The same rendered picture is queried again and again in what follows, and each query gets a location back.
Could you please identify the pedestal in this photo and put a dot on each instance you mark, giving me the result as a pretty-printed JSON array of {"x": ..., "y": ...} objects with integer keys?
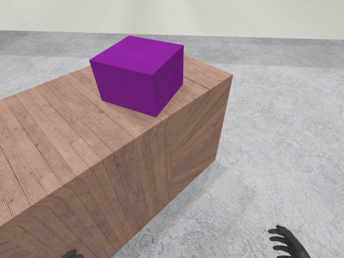
[{"x": 80, "y": 173}]

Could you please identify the carton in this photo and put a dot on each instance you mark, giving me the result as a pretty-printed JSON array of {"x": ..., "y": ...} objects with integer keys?
[{"x": 139, "y": 74}]

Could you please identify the robot right hand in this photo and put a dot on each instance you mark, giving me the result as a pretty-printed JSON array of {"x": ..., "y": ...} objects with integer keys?
[{"x": 294, "y": 247}]

